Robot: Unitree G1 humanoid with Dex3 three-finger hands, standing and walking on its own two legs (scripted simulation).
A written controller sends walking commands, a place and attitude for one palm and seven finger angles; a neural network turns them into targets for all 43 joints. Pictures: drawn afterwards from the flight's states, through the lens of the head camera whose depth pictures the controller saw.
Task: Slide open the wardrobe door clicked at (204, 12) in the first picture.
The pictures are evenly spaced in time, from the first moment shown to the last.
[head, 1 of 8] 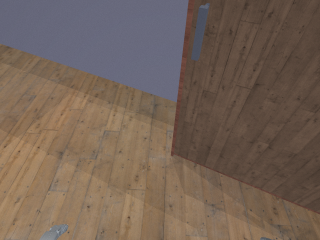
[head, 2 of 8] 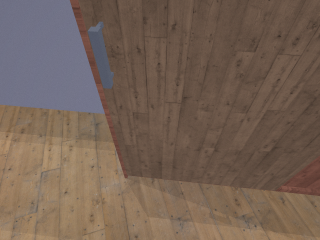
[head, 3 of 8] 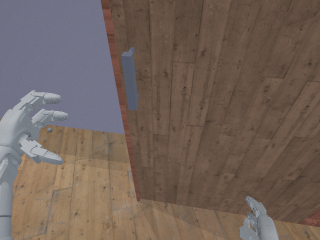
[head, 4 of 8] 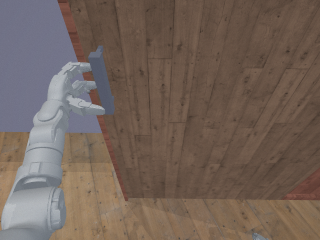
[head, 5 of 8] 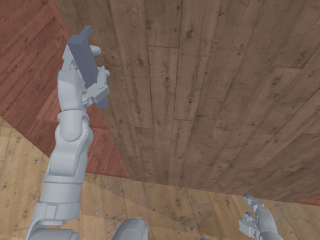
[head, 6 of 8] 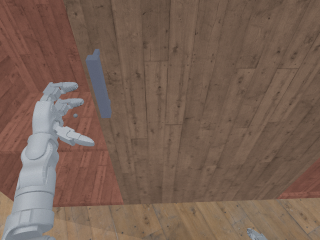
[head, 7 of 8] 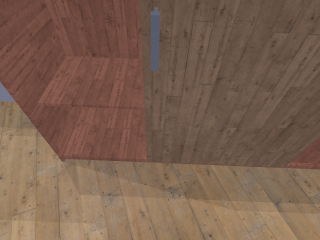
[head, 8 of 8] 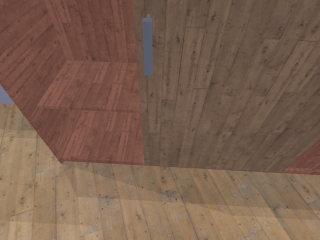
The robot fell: no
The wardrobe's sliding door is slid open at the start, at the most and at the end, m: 0.00 0.58 0.58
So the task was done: yes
